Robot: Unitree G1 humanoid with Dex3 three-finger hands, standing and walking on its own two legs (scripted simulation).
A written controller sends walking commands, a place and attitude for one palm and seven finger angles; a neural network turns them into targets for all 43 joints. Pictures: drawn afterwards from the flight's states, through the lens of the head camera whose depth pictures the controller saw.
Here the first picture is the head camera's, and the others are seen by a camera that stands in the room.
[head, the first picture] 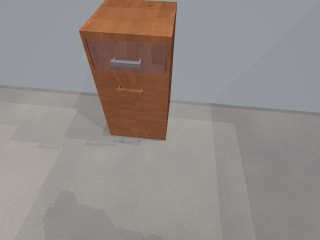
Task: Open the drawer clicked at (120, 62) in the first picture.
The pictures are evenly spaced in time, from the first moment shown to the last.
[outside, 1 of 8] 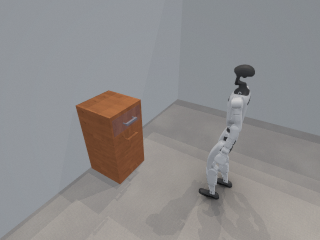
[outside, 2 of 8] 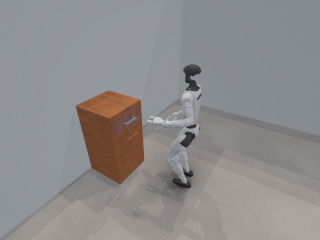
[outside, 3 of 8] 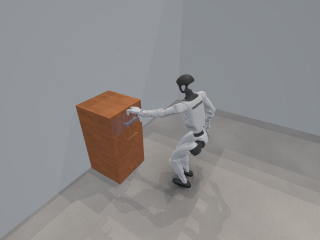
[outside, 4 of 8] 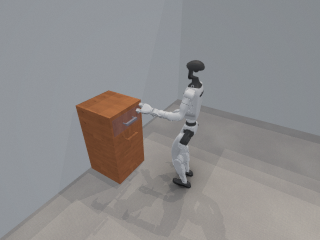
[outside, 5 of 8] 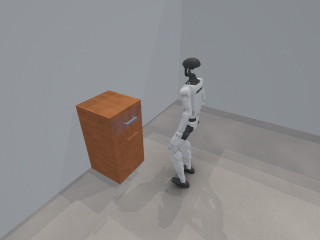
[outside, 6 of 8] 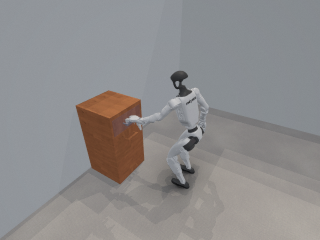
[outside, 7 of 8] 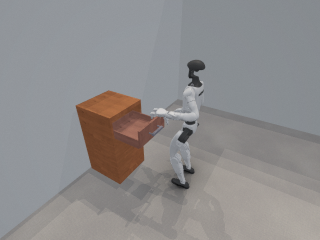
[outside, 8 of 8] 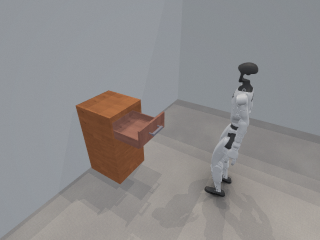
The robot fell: no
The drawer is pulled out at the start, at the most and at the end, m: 0.00 0.30 0.30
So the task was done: yes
